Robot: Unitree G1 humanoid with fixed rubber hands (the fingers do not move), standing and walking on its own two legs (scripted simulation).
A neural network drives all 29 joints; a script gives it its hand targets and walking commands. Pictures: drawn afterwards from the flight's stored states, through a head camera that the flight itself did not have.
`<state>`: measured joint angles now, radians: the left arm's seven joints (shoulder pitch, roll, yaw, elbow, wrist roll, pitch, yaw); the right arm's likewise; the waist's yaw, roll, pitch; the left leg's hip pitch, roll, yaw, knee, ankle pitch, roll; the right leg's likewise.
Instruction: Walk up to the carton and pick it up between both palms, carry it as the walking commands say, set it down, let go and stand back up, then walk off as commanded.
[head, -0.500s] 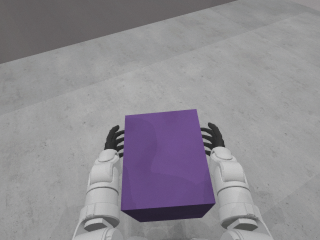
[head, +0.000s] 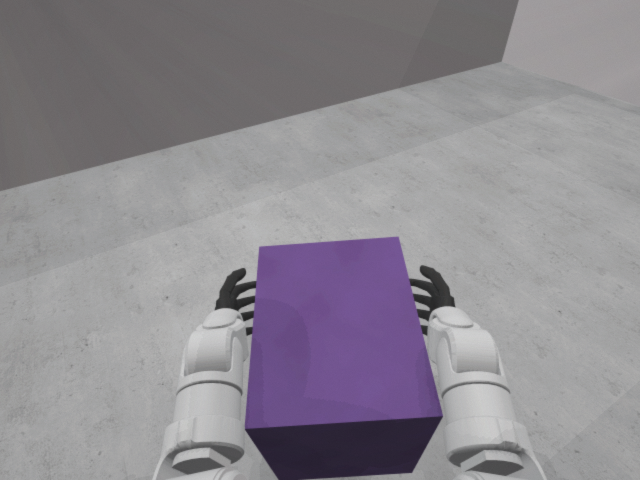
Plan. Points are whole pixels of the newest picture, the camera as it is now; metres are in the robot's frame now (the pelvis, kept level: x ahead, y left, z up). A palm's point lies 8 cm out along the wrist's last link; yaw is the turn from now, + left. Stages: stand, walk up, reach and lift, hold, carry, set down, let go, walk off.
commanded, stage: reach and lift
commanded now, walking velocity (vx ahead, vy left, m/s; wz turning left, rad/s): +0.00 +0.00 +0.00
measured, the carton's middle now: (337, 362) +0.27 +0.01 -0.01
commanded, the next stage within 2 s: hold in 1.00 s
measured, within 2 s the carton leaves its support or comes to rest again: neither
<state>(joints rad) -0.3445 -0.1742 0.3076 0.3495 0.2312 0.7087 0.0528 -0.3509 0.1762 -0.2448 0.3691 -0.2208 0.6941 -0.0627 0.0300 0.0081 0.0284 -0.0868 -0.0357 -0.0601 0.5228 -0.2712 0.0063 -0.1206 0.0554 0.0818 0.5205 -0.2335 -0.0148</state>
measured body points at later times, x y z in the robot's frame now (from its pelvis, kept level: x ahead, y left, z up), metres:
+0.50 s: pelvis +0.00 +0.00 +0.00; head -0.05 +0.00 +0.45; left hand +0.31 +0.15 +0.05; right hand +0.32 -0.13 +0.05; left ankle +0.02 +0.12 -0.73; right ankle +0.04 -0.11 -0.73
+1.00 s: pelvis +0.01 -0.01 +0.00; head -0.06 -0.01 +0.45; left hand +0.29 +0.15 +0.05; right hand +0.31 -0.13 +0.05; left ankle +0.02 +0.12 -0.73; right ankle +0.04 -0.11 -0.73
